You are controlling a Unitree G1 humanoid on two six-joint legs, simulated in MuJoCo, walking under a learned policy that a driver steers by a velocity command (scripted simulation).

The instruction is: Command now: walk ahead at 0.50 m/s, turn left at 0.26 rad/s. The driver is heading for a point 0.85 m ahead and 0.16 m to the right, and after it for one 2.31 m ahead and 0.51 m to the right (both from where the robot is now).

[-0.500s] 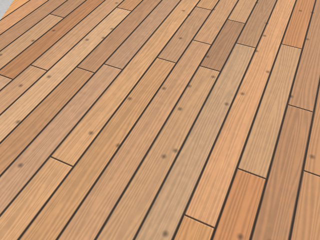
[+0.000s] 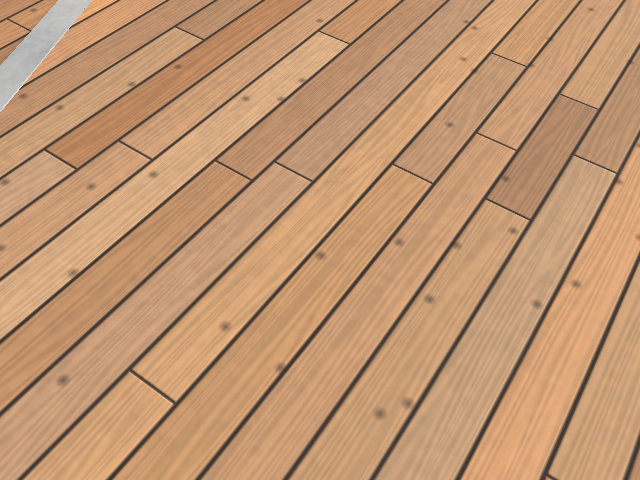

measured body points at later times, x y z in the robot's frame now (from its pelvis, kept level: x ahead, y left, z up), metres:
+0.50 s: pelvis +0.28 -0.07 +0.00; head +0.31 -0.08 +0.45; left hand +0.30 +0.20 -0.12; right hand +0.45 -0.33 -0.11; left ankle +0.39 +0.11 -0.68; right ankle +0.27 -0.15 -0.75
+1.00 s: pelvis +0.51 +0.00 -0.01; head +0.55 +0.01 +0.44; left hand +0.64 +0.28 -0.13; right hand +0.61 -0.28 -0.11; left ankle +0.56 +0.09 -0.75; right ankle +0.54 -0.15 -0.68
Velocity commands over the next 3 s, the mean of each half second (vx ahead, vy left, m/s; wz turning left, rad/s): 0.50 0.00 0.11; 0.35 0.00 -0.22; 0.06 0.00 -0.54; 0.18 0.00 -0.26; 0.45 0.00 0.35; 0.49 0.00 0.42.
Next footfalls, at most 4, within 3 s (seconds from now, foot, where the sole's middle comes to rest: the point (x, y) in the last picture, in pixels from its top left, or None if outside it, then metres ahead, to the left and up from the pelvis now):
0.20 right None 0.31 -0.15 -0.78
0.74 left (261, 419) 0.60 0.10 -0.78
1.22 right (379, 412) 0.61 -0.16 -0.78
1.68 left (279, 378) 0.69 0.06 -0.78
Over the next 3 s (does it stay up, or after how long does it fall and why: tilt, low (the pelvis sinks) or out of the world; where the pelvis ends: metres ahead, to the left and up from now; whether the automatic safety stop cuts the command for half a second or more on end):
stays up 1.11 -0.23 -0.01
